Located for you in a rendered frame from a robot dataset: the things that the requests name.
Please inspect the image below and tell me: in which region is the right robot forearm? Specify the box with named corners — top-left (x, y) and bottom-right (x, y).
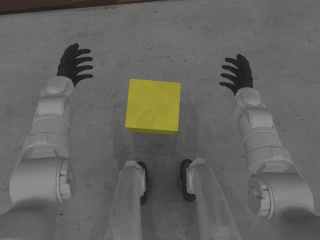
top-left (231, 87), bottom-right (314, 209)

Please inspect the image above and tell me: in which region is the robot left hand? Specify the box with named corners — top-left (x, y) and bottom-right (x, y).
top-left (57, 43), bottom-right (93, 88)

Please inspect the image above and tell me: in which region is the left robot forearm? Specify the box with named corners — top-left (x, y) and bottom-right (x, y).
top-left (9, 76), bottom-right (76, 204)

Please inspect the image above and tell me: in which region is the right robot upper arm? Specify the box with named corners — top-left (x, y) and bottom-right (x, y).
top-left (247, 172), bottom-right (320, 240)

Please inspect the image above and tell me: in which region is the robot right hand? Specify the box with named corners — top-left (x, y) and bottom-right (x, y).
top-left (219, 54), bottom-right (253, 96)

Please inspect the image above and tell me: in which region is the left robot upper arm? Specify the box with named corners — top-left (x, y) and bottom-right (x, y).
top-left (0, 156), bottom-right (77, 240)

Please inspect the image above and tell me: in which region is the right robot foot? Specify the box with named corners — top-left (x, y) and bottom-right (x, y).
top-left (180, 159), bottom-right (196, 202)

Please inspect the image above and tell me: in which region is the right robot thigh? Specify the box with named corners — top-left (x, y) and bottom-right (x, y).
top-left (186, 163), bottom-right (242, 240)

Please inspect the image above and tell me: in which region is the carton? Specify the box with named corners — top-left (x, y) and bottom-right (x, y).
top-left (125, 79), bottom-right (181, 135)

